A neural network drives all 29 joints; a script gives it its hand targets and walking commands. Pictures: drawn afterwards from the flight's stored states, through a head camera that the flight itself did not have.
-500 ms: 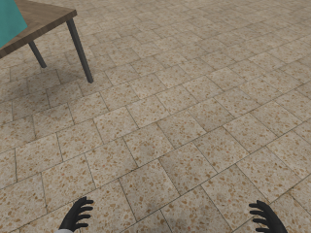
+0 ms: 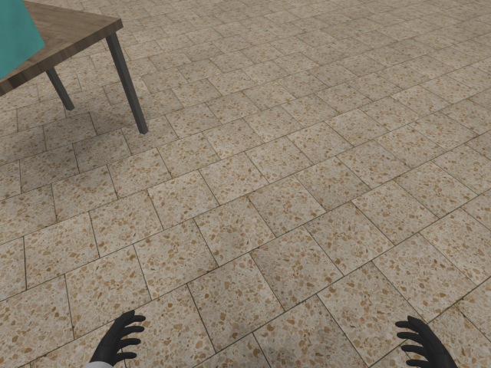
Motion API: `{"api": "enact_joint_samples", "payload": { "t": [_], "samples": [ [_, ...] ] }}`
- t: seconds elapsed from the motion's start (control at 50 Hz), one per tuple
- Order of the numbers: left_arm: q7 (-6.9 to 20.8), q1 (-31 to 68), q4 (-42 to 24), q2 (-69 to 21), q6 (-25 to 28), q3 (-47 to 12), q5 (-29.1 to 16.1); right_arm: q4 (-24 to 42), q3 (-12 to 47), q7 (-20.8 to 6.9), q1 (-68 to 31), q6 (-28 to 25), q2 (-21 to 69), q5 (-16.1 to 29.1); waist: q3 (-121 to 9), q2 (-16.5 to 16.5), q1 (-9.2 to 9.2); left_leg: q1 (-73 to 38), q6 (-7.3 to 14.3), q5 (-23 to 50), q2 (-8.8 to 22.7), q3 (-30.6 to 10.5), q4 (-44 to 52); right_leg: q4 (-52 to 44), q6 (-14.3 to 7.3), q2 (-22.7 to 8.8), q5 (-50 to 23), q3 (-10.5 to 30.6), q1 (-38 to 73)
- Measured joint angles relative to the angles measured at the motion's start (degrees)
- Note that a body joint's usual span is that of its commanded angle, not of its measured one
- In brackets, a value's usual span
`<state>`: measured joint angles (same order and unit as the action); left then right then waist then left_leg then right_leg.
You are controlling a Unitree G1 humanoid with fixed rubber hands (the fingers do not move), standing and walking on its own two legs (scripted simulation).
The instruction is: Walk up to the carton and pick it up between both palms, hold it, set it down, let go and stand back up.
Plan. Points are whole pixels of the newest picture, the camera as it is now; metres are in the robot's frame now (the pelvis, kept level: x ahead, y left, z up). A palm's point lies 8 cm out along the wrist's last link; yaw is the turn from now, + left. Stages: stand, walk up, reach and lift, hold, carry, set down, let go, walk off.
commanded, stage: stand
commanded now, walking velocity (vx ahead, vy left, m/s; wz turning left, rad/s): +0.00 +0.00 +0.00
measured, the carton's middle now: out of the picture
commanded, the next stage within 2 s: walk up in 0.30 s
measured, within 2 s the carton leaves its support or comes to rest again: neither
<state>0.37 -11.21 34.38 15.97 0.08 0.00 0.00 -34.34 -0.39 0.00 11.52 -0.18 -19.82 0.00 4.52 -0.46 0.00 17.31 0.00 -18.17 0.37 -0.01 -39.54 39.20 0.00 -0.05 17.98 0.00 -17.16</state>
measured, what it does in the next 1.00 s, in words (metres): steps to the left, turning left: left foot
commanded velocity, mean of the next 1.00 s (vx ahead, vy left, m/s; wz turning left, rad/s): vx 0.00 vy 0.00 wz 0.00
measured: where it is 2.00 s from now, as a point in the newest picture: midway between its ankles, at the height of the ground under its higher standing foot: (182, 298)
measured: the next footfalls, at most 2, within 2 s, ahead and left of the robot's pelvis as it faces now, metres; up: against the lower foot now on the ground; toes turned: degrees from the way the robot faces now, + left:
left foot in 0.88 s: +0.15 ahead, +0.27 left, +0.00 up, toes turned +18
right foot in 1.46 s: +0.52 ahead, +0.18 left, +0.00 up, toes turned +31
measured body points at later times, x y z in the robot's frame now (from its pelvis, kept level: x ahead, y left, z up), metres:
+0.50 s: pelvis +0.00 +0.00 +0.00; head +0.00 +0.00 +0.45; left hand +0.16 +0.26 -0.08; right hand +0.16 -0.28 -0.07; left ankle +0.04 +0.12 -0.72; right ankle +0.04 -0.12 -0.72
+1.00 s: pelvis +0.09 +0.15 -0.02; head +0.07 +0.21 +0.43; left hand +0.15 +0.49 -0.12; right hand +0.28 -0.12 -0.06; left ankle +0.11 +0.25 -0.72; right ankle +0.08 -0.02 -0.65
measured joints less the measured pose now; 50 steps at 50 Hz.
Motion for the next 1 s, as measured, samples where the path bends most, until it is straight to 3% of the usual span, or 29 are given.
{"api": "enact_joint_samples", "payload": {
  "t": [0.5, 0.54, 0.58, 0.64, 0.76, 0.84, 0.88, 0.9, 0.92, 0.96, 1.0],
  "samples": [
    [0.0, 0.0, 0.0, 0.5, 0.0, 0.0, 0.0, 0.0, 0.0, 0.0, 0.0, 0.0, -0.6, 0.0, 0.0, 0.0, 0.00, -0.5, 0.0, 0.0, 0.0, 0.0, 0.0, 0.0, 0.0, 0.0, 0.0, 0.0, 0.5],
    [0.5, -0.5, 0.0, 1.1, 0.8, 0.0, 0.1, -0.1, -0.4, -1.7, 1.0, 0.4, -1.0, 0.0, -0.9, 0.0, -0.05, 0.4, 0.0, -2.5, -0.1, -0.6, -1.3, -0.3, -0.1, -0.2, 0.6, -0.7, 0.6],
    [0.4, -1.0, 0.0, 2.1, 1.7, 0.1, 0.6, -0.1, -1.2, -3.2, 2.6, 1.7, -1.8, 0.0, -1.9, 0.5, -0.05, 5.1, 0.0, -5.8, -0.2, -0.5, -9.1, -1.6, -0.2, -1.7, 0.6, -2.7, 1.3],
    [-0.7, -3.4, 0.0, 3.8, 2.7, 0.9, 1.2, 0.0, -2.3, -5.2, 3.6, 2.7, -4.3, 0.0, -1.8, 0.9, -0.02, 11.4, 0.0, -5.0, 0.6, -0.6, -16.3, -3.9, -0.2, -4.7, 0.6, -5.1, 3.5],
    [-1.2, -10.2, 0.0, 8.0, 3.0, 2.5, 1.2, 0.0, -4.6, -7.8, 3.6, 3.2, -7.5, 0.0, -1.3, -0.2, -0.08, 16.8, 0.0, 0.8, 5.9, -0.7, -15.9, -6.4, -0.2, -8.0, 2.6, -8.6, 9.8],
    [-1.2, -11.5, 0.0, 9.9, 2.8, 3.5, 1.2, 0.0, -4.6, -8.1, 3.7, 3.2, -6.9, 0.0, -1.9, 0.1, -0.17, 12.8, 0.0, 3.9, 7.0, -0.3, -11.4, -6.0, -0.2, -9.8, 6.1, -10.9, 14.0],
    [-1.1, -11.5, 0.0, 10.3, 2.6, 3.6, 1.2, 0.0, -4.6, -8.1, 3.9, 2.8, -7.3, 0.0, -3.0, 0.0, -0.12, 8.0, 0.0, 2.2, 6.7, 0.3, -9.4, -0.9, -0.2, -11.3, 12.0, -10.8, 13.5],
    [-0.8, -10.5, 0.1, 10.7, 2.3, 3.8, 1.2, 0.0, -4.7, -7.8, 3.9, 2.3, -7.2, 0.0, -2.9, 0.6, 0.28, 7.4, 0.1, -4.5, 5.7, 0.4, -10.6, 6.0, -0.2, -11.9, 14.5, -9.4, 11.4],
    [-0.4, -8.6, 0.1, 11.2, 1.5, 4.0, 1.2, 0.0, -4.7, -7.1, 4.2, 2.3, -6.1, 0.0, -2.1, 2.2, 0.63, 8.0, 0.5, -6.8, 4.1, 0.4, -12.9, 13.9, -0.2, -11.7, 15.6, -7.2, 8.8],
    [0.4, -4.2, 0.0, 11.4, 1.1, 4.2, 1.2, 0.0, -4.1, -6.0, 6.0, 2.3, -3.1, 0.0, -0.3, 5.2, 0.61, 7.1, 1.2, -5.4, 1.5, 0.1, -12.8, 25.5, -0.2, -9.1, 15.9, -4.5, 3.3],
    [0.9, -1.3, -0.1, 11.2, 1.3, 4.2, 1.2, 0.0, -2.9, -5.1, 7.5, 2.3, -1.1, 0.0, 1.3, 6.5, 0.68, 4.9, 1.6, -3.7, 0.4, -0.7, -10.1, 30.5, -0.2, -6.2, 14.4, -4.3, -2.5]
  ]
}}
